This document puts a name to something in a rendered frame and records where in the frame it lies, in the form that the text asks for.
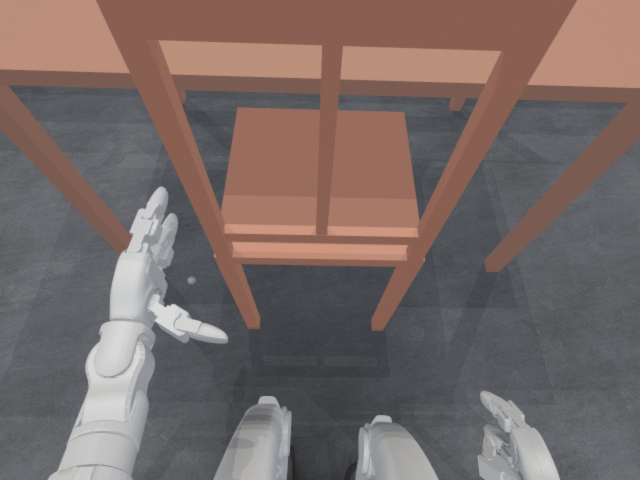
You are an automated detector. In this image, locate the robot left hand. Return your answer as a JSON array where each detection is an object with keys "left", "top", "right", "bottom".
[{"left": 110, "top": 187, "right": 228, "bottom": 344}]

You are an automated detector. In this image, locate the right robot thigh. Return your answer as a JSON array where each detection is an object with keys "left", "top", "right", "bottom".
[{"left": 358, "top": 422, "right": 439, "bottom": 480}]

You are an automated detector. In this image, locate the left robot shin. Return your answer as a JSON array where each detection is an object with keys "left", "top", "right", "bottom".
[{"left": 245, "top": 396, "right": 288, "bottom": 480}]

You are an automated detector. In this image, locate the table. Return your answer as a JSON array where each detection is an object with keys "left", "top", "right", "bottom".
[{"left": 0, "top": 0, "right": 640, "bottom": 272}]

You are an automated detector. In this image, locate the left robot forearm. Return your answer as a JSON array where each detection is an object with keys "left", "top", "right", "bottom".
[{"left": 48, "top": 319, "right": 156, "bottom": 480}]

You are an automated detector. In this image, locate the robot right hand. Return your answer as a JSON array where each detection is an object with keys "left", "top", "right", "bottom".
[{"left": 477, "top": 391, "right": 560, "bottom": 480}]

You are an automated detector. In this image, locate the chair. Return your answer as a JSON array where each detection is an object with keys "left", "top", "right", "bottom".
[{"left": 96, "top": 0, "right": 577, "bottom": 331}]

